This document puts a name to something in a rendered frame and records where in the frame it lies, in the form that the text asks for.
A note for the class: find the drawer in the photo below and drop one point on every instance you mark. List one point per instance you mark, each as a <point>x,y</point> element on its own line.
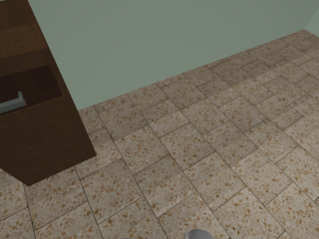
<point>37,85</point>

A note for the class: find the handle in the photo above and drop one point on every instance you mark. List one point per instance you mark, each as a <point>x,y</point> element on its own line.
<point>13,104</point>

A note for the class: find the right robot thigh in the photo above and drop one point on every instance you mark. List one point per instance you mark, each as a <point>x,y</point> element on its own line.
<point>197,234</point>

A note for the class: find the cabinet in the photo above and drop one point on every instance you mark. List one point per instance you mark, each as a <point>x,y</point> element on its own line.
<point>42,140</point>

